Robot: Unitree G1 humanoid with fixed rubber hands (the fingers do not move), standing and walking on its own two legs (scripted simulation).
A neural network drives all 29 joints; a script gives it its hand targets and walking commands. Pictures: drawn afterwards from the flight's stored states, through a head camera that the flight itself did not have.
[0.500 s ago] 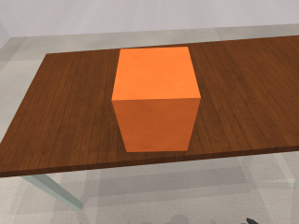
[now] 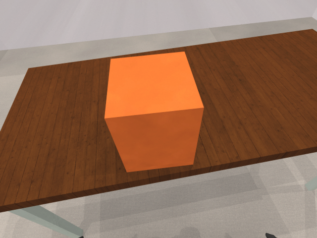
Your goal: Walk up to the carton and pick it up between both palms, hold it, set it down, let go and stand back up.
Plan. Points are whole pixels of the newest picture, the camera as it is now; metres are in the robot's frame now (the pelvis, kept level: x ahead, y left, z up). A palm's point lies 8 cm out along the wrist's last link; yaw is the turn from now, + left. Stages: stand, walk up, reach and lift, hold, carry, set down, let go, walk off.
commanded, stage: walk up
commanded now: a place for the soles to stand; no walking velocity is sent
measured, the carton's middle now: (154, 114) +0.42 +0.05 +0.06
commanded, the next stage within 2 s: reach and lift in 0.40 s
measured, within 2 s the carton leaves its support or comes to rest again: neither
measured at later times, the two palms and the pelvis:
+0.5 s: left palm out of the picture +0.11 +0.27 -0.11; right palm out of the picture +0.08 -0.27 -0.13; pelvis -0.02 +0.01 -0.01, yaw +0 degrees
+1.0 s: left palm (75, 233) +0.14 +0.24 -0.04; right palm out of the picture +0.11 -0.23 -0.06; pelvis -0.03 -0.02 +0.02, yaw +1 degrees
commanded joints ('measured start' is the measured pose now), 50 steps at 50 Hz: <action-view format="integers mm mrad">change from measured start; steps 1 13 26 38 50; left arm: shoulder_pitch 48 27 -383 -349 -348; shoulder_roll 146 172 93 99 141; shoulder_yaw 44 58 27 61 63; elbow -91 -115 -267 -349 -396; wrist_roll -2 -1 36 47 -60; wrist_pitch -15 -15 297 291 170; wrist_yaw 12 18 5 3 -6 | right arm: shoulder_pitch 3 -24 -213 -156 -74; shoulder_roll -163 -165 -152 -18 101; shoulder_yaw -46 -45 -200 -76 -53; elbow -87 -123 35 -146 -450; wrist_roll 1 -3 -32 20 -6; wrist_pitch -15 -3 -270 -192 -149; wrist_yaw -6 -1 42 -24 -54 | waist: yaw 0 2 -13 3 29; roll -3 -20 -13 -9 -17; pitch -30 -20 -208 -18 -1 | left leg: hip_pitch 139 130 387 409 443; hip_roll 112 104 14 -79 -74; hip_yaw -126 -98 -166 -103 -77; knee -102 -50 46 -175 -274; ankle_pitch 244 230 234 131 108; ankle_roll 73 65 -63 -51 -41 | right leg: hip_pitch -138 -159 -449 -228 -221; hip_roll -39 -41 12 6 -22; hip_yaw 46 119 -262 -191 -165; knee -75 -69 -24 -280 -390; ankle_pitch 284 296 273 202 117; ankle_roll -80 -96 -87 -50 -43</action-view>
